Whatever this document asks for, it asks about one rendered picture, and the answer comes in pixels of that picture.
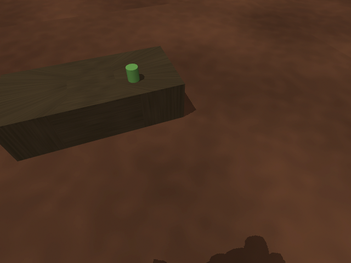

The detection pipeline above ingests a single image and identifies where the can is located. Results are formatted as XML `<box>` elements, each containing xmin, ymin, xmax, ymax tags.
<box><xmin>126</xmin><ymin>64</ymin><xmax>140</xmax><ymax>83</ymax></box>

